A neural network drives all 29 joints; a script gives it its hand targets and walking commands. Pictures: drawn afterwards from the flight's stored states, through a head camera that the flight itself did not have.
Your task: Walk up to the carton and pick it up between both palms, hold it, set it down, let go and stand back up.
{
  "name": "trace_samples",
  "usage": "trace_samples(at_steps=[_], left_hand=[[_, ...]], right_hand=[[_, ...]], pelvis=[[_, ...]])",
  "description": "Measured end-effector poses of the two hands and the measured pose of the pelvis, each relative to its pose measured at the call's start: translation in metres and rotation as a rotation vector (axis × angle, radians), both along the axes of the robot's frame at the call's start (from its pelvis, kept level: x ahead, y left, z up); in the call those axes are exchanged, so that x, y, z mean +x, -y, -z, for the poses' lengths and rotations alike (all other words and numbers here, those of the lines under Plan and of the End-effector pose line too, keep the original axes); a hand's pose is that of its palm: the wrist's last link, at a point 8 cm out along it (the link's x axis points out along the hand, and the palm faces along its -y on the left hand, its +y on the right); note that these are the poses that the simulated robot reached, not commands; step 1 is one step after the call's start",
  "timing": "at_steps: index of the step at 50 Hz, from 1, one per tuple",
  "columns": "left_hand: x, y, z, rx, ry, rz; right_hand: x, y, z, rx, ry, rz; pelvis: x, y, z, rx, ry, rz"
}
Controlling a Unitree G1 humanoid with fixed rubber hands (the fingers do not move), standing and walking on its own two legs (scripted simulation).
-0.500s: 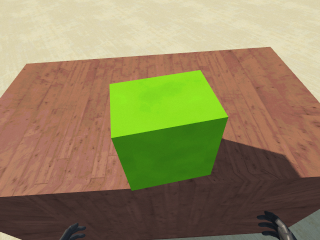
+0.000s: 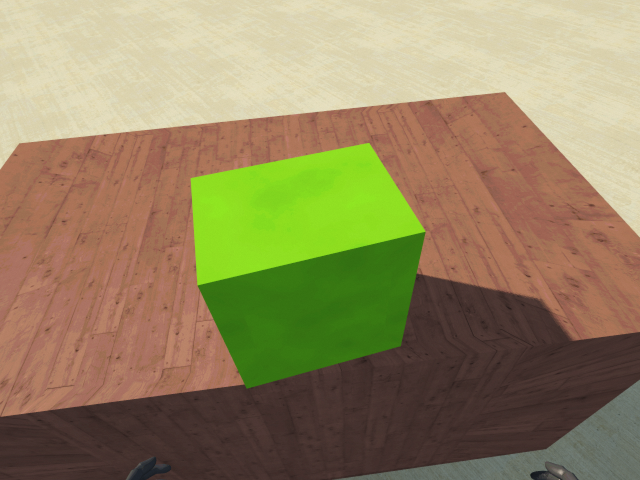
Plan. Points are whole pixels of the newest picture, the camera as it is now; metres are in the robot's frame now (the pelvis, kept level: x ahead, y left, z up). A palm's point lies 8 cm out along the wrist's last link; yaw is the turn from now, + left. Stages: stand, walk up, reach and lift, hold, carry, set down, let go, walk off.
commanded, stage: walk up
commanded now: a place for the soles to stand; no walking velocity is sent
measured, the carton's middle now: (305, 270) +0.40 +0.04 +0.05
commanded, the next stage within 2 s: reach and lift in 0.68 s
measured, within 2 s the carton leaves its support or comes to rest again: neither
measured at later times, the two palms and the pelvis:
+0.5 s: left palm out of the picture +0.14 +0.26 -0.07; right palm out of the picture +0.09 -0.29 -0.09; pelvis +0.00 +0.00 -0.01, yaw -1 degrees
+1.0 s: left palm (159, 457) +0.20 +0.23 -0.05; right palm out of the picture +0.14 -0.28 -0.06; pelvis +0.00 -0.01 +0.01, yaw +3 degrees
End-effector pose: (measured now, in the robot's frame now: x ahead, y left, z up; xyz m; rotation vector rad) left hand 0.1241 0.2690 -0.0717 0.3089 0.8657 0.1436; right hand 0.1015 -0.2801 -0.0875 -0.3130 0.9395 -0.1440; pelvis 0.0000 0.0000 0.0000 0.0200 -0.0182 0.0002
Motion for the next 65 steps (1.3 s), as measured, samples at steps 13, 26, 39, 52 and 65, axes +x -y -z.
trace_samples(at_steps=[13, 26, 39, 52, 65], left_hand=[[0.018, 0.01, -0.001, -0.006, 0.027, 0.026], [0.018, 0.004, 0.001, 0.009, 0.032, 0.036], [0.019, 0.006, 0.018, 0.032, -0.137, -0.022], [0.073, 0.037, -0.024, -0.054, 0.091, -0.035], [0.054, 0.023, -0.041, -0.067, 0.19, -0.089]], right_hand=[[0.0, 0.007, 0.001, 0.001, -0.005, 0.029], [-0.009, 0.011, 0.006, -0.007, -0.015, 0.046], [-0.01, 0.017, 0.016, 0.001, 0.035, 0.024], [0.043, 0.0, -0.036, 0.027, 0.232, -0.043], [0.061, -0.03, -0.051, 0.11, 0.312, -0.057]], pelvis=[[0.002, 0.003, 0.001, -0.003, 0.005, 0.009], [-0.004, 0.002, 0.006, -0.001, 0.02, 0.022], [-0.01, -0.007, 0.009, -0.018, 0.011, -0.012], [0.0, 0.011, -0.01, -0.008, 0.046, -0.06], [0.01, 0.006, -0.02, -0.014, 0.064, -0.065]])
